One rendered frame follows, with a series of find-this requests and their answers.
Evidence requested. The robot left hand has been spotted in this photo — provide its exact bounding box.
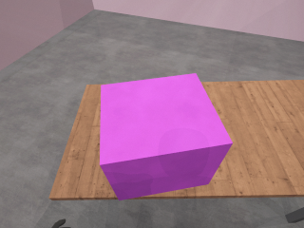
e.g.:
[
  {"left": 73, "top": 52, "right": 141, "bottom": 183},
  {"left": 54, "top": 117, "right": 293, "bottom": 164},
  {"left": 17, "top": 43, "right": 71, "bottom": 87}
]
[{"left": 51, "top": 218, "right": 70, "bottom": 228}]

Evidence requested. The carton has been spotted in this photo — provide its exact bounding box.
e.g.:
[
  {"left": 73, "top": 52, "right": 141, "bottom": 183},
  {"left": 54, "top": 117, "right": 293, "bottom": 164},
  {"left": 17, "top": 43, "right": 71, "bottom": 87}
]
[{"left": 100, "top": 73, "right": 233, "bottom": 200}]

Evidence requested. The table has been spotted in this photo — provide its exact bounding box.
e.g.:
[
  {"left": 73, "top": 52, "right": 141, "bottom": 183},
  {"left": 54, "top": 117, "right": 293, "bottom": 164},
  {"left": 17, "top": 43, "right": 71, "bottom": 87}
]
[{"left": 48, "top": 80, "right": 304, "bottom": 223}]

